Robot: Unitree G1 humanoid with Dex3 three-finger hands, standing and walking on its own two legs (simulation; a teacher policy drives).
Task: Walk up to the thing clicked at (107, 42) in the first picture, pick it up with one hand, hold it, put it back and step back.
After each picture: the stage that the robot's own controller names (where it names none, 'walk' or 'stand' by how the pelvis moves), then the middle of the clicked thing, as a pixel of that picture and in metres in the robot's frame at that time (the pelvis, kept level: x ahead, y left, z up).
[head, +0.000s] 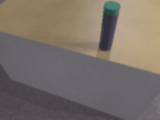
stand; (108, 28) +0.64 -0.10 +0.00
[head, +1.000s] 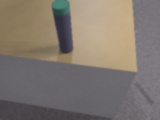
walk; (63, 29) +0.58 +0.13 +0.03
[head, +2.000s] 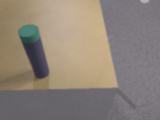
stand; (36, 54) +0.47 +0.21 +0.02
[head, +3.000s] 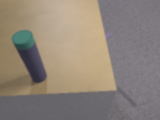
stand; (32, 59) +0.44 +0.22 +0.00
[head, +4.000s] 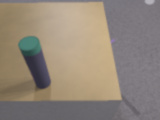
stand; (37, 65) +0.42 +0.20 +0.00
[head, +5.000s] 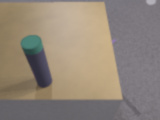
stand; (38, 64) +0.43 +0.20 +0.00
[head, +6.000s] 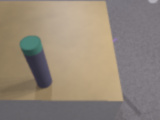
stand; (38, 65) +0.42 +0.20 +0.00
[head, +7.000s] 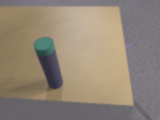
rise first; (50, 66) +0.43 +0.18 +0.01
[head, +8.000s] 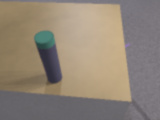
go down; (50, 60) +0.45 +0.17 +0.01
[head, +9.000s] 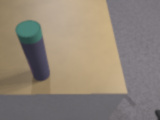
go down; (36, 55) +0.43 +0.16 +0.04
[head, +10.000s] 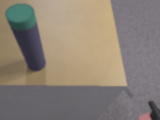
close in; (30, 43) +0.44 +0.16 +0.07
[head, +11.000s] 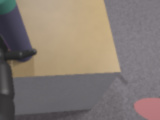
close; (13, 31) +0.46 +0.18 +0.10
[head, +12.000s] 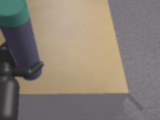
lift; (23, 46) +0.37 +0.17 +0.17
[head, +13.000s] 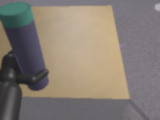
lift; (28, 52) +0.33 +0.17 +0.20
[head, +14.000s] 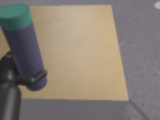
hold; (27, 54) +0.33 +0.17 +0.19
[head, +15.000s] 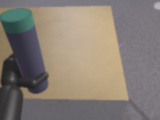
hold; (29, 56) +0.33 +0.17 +0.18
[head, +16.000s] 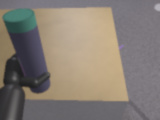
crouch; (31, 56) +0.33 +0.16 +0.18
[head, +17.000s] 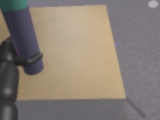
crouch; (24, 38) +0.40 +0.18 +0.19
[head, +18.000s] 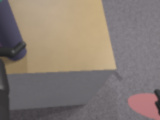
lower; (4, 26) +0.48 +0.19 +0.08
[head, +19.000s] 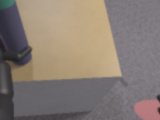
lower; (11, 31) +0.46 +0.18 +0.09
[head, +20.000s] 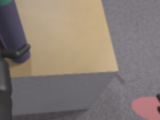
lower; (10, 28) +0.47 +0.18 +0.09
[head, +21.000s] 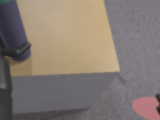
lower; (10, 26) +0.47 +0.18 +0.09
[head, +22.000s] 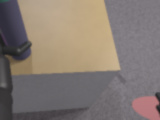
loosen; (11, 25) +0.48 +0.18 +0.10
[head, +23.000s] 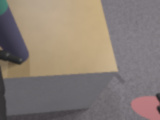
withdraw; (6, 33) +0.46 +0.19 +0.09
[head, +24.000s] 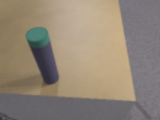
sink last; (45, 59) +0.42 +0.18 +0.05
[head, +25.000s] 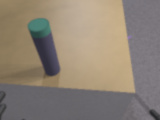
stand; (46, 50) +0.45 +0.18 +0.06
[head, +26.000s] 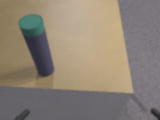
stand; (39, 50) +0.43 +0.18 +0.07
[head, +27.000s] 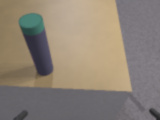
stand; (39, 49) +0.44 +0.18 +0.07
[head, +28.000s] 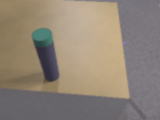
stand; (47, 58) +0.45 +0.17 +0.01
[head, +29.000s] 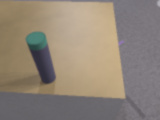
stand; (43, 60) +0.45 +0.19 +0.00
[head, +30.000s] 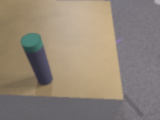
stand; (39, 62) +0.44 +0.20 +0.00
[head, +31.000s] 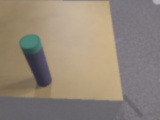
walk; (38, 64) +0.43 +0.20 +0.00
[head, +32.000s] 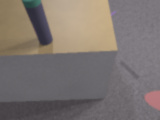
walk; (39, 21) +0.61 +0.22 +0.02
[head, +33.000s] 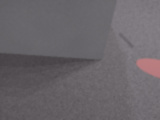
walk; out of the picture +0.99 +0.16 +0.03
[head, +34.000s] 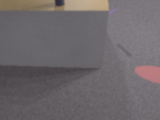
stand; out of the picture +1.07 +0.20 +0.02
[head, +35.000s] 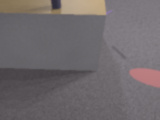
stand; out of the picture +1.04 +0.20 +0.00
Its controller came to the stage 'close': yes
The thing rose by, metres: 0.20
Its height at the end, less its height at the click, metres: +0.00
